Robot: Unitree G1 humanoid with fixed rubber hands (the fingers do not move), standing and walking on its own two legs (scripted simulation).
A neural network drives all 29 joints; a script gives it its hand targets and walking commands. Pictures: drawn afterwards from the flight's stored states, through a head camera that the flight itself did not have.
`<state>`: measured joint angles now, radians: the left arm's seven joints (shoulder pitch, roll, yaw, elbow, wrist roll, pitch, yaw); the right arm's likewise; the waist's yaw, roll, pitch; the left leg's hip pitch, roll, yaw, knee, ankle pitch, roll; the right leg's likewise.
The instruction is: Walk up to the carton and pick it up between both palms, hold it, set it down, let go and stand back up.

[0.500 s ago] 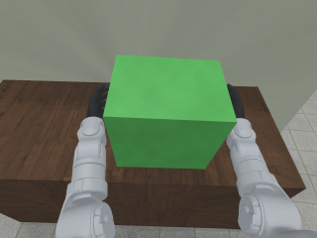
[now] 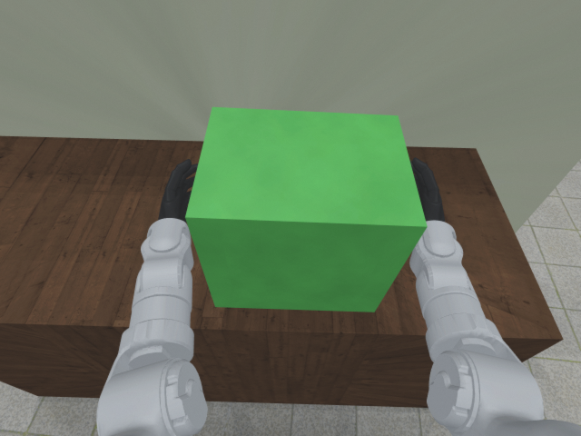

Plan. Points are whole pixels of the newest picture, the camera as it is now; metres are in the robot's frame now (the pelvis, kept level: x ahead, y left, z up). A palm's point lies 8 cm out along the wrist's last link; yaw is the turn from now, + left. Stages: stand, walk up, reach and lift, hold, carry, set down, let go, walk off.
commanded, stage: set down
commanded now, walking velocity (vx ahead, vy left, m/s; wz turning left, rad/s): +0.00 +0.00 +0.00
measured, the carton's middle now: (300, 218) +0.42 +0.00 +0.04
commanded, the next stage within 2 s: none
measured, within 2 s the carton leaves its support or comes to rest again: rests again in 1.46 s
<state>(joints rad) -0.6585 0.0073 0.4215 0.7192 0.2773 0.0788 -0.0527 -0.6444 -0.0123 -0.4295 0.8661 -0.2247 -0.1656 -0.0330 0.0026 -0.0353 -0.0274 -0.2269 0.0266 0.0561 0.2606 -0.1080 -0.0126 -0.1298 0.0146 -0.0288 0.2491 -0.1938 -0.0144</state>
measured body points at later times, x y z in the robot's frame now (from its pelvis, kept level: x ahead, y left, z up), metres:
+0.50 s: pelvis +0.00 +0.00 +0.00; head +0.05 +0.02 +0.45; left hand +0.41 +0.19 +0.05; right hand +0.41 -0.18 +0.07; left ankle +0.01 +0.12 -0.75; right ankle -0.05 -0.10 -0.75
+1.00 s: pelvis +0.00 +0.00 +0.00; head +0.07 +0.01 +0.44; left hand +0.41 +0.18 +0.02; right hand +0.41 -0.19 +0.04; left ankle +0.01 +0.12 -0.75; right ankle -0.05 -0.10 -0.75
